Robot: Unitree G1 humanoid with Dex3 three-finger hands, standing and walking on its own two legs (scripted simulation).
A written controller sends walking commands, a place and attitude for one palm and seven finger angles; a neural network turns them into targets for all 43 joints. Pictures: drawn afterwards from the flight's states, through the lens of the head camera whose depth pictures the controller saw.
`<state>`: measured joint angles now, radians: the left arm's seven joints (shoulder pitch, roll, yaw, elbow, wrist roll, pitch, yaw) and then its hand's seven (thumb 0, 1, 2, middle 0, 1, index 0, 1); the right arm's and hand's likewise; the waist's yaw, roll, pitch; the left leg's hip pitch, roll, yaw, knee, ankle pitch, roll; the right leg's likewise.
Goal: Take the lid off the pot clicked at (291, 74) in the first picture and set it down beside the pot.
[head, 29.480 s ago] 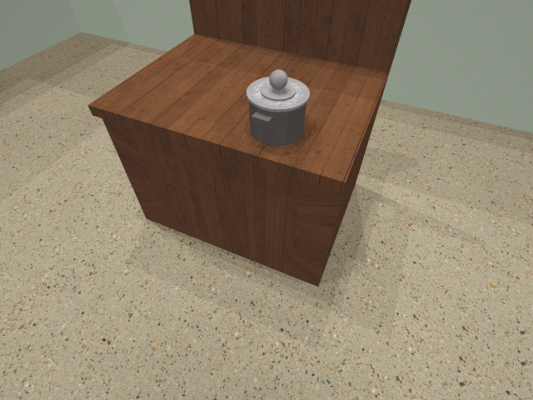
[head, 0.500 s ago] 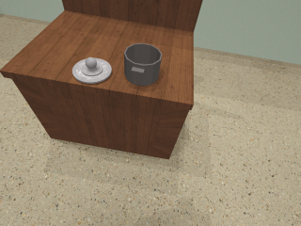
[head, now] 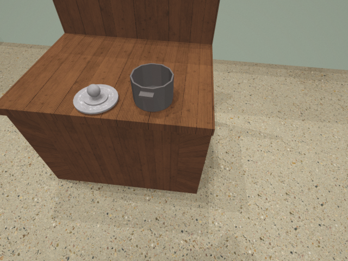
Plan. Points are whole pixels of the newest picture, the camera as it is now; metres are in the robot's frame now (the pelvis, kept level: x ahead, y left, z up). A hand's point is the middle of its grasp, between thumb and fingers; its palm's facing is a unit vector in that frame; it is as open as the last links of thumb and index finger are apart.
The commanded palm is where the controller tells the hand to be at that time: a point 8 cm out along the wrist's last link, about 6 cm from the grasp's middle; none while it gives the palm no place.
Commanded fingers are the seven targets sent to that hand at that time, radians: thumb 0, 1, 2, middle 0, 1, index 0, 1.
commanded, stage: let the arm hang, fingers relaxed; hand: left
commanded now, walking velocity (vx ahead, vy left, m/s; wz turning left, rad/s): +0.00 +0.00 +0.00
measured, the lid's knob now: (93, 90) +0.72 +0.36 -0.07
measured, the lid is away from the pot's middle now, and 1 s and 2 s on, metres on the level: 0.24 0.24 0.24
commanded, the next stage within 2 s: look to check the result in 0.18 s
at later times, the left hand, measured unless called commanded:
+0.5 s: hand out of the picture +0.02 +0.17 -0.18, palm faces +0.05 -0.98 -0.19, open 7.3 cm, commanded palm none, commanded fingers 0.00 0.90 0.90 -0.20 -0.30 -0.20 -0.30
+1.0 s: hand out of the picture +0.02 +0.17 -0.18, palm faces +0.05 -0.98 -0.19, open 7.3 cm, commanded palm none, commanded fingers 0.00 0.90 0.90 -0.20 -0.30 -0.20 -0.30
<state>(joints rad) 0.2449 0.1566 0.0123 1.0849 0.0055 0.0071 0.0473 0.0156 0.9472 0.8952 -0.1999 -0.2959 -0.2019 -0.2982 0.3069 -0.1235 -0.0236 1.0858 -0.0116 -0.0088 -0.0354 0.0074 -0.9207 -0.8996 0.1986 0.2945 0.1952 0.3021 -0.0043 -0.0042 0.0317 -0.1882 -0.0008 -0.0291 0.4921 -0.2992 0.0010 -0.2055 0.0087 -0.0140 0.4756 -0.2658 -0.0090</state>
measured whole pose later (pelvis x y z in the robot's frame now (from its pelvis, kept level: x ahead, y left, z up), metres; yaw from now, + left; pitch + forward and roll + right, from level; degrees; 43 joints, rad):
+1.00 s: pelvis +0.02 +0.00 +0.00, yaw -1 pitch +0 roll +0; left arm 0.28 0.13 0.02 1.11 0.00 0.00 0.05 0.01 0.93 0.90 -0.20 -0.30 -0.20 -0.30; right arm 0.31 -0.10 -0.03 1.12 -0.01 -0.02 -0.05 0.00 -0.91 -0.90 0.20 0.29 0.19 0.30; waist 0.00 0.00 0.04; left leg -0.14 0.00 -0.02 0.47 -0.32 0.00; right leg -0.16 0.01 -0.01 0.46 -0.29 -0.01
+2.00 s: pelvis +0.01 +0.00 +0.00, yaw -1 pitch -1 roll +0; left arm 0.30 0.11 0.02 1.12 0.00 0.00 0.05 0.01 0.92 0.90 -0.20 -0.30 -0.20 -0.30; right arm 0.33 -0.09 -0.03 1.13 -0.01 -0.02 -0.05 0.00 -0.91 -0.90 0.20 0.29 0.19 0.30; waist 0.00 0.00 0.04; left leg -0.14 0.00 -0.01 0.46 -0.31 0.01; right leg -0.17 0.01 0.00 0.45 -0.27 0.00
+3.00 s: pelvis +0.01 +0.00 +0.00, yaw -1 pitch -1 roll +0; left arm 0.30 0.11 0.02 1.13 0.00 0.00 0.05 0.01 0.92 0.90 -0.20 -0.30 -0.20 -0.30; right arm 0.33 -0.09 -0.03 1.14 0.00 -0.02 -0.05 0.00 -0.91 -0.90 0.20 0.29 0.19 0.30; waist 0.00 0.01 0.04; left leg -0.14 0.01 -0.01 0.45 -0.30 -0.01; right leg -0.17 0.02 0.00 0.46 -0.27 -0.01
